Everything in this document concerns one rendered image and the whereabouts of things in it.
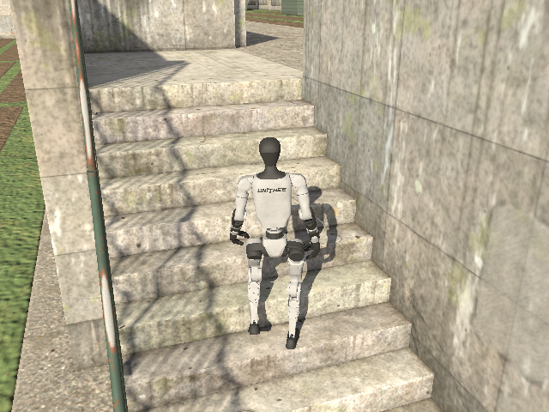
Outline stairs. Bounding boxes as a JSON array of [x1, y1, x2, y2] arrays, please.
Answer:
[[89, 79, 443, 412]]

